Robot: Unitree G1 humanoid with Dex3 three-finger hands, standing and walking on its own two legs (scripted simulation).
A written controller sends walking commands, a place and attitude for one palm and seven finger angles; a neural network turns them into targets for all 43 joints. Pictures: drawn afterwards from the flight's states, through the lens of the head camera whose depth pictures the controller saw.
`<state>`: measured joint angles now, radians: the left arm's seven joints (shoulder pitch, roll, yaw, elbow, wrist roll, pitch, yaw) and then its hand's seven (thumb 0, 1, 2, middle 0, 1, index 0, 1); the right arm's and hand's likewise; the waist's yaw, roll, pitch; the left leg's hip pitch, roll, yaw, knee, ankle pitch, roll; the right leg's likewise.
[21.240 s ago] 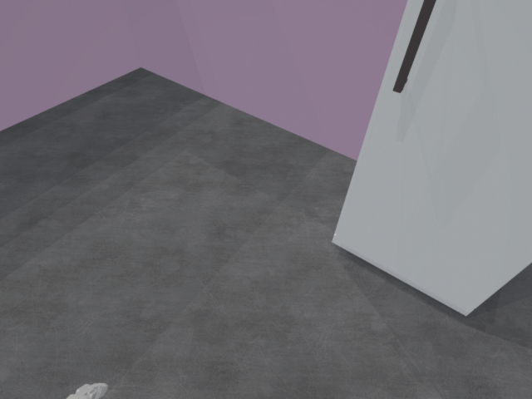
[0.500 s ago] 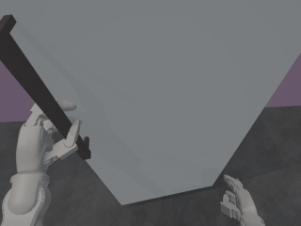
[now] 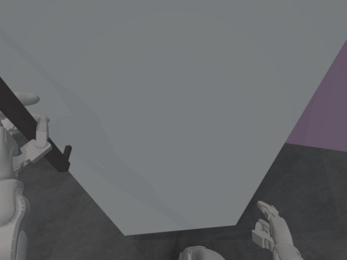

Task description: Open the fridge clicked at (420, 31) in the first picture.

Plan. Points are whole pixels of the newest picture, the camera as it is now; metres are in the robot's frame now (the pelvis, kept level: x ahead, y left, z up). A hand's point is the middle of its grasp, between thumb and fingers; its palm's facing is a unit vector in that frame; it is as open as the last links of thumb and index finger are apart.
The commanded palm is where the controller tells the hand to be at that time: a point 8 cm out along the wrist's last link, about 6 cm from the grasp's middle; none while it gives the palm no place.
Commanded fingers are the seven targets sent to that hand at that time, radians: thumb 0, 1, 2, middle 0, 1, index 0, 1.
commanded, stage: walk backward, drawing the door open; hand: left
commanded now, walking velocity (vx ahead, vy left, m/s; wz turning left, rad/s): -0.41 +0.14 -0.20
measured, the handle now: (22, 105) +0.29 +0.25 +0.25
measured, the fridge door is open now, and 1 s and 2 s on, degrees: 17 59 78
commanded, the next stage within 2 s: stop walking and hold the door back in 1.44 s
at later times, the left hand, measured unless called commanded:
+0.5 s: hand out of the picture +0.09 +0.15 +0.21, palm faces +0.60 -0.76 -0.26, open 6.7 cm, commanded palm +0.03 +0.18 +0.21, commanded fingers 0.00 0.90 0.90 -0.45 -1.40 -0.45 -1.40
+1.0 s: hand out of the picture -0.06 +0.02 +0.21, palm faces +0.64 -0.70 -0.33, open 7.5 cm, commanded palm -0.11 +0.04 +0.22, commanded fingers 0.00 0.90 0.90 -0.45 -1.40 -0.45 -1.40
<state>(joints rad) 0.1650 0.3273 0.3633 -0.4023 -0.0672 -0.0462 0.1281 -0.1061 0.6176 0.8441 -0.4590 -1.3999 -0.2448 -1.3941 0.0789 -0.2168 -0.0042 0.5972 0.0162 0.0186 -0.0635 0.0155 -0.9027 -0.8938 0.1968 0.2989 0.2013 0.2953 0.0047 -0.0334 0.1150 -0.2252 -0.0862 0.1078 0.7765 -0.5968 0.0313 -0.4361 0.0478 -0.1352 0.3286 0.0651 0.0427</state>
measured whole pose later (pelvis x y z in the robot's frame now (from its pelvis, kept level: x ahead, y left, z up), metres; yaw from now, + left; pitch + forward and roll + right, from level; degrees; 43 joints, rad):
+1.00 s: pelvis -0.26 -0.29 +0.02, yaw +21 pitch -2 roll +2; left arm 0.04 0.33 0.33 -0.34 -0.04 -0.02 0.09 -0.13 0.58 0.68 -0.32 -1.39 -0.21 -1.16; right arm 0.17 -0.18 -0.02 0.70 -0.01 -0.10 -0.06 0.02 -0.90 -0.89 0.20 0.30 0.20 0.30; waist -0.02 0.02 0.14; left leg -0.57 -0.01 -0.02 1.12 -0.47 -0.06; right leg -0.16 0.00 -0.10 0.54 -0.36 -0.07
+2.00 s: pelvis -0.15 -0.61 +0.01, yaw +56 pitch -3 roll +1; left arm -0.64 0.39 0.17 0.46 -0.06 -0.05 0.09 -0.06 0.64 0.82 -0.47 -1.40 -0.29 -1.35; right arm 0.12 -0.19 0.06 0.62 0.04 -0.04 -0.08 0.01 -0.90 -0.89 0.20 0.30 0.20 0.30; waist 0.05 0.03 0.11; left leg -0.36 0.03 0.05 0.65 -0.26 0.01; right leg -0.29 -0.05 -0.06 0.65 -0.36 0.04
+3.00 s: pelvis -0.23 -0.60 +0.02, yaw +50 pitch -1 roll -1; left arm -0.77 0.40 0.21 0.77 -0.01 -0.19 0.03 -0.08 0.65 0.74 -0.45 -1.40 -0.36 -1.36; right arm 0.19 -0.22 0.05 0.67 0.03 -0.01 -0.10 0.01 -0.90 -0.89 0.20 0.30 0.20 0.30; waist -0.03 0.01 0.05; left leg -0.29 0.03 0.09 0.58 -0.28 0.03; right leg -0.31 -0.03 -0.02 0.54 -0.21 0.03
